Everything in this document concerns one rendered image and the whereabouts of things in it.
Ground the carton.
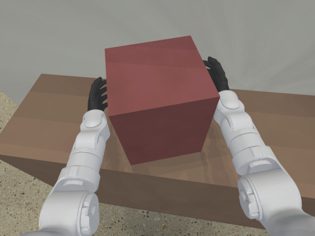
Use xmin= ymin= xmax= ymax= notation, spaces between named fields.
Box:
xmin=105 ymin=35 xmax=220 ymax=165

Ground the pedestal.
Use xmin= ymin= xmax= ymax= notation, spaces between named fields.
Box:
xmin=0 ymin=74 xmax=315 ymax=230

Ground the right robot forearm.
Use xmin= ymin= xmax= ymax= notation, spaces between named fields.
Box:
xmin=214 ymin=90 xmax=302 ymax=206

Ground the right robot upper arm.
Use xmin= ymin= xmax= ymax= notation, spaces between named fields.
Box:
xmin=238 ymin=168 xmax=315 ymax=236

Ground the left robot upper arm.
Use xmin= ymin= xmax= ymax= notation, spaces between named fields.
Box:
xmin=19 ymin=190 xmax=99 ymax=236

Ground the right robot hand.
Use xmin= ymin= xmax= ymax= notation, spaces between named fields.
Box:
xmin=203 ymin=57 xmax=230 ymax=92

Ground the left robot forearm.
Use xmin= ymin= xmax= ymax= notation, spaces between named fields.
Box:
xmin=39 ymin=110 xmax=110 ymax=228

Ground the left robot hand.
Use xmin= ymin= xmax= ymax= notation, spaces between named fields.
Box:
xmin=88 ymin=77 xmax=108 ymax=111

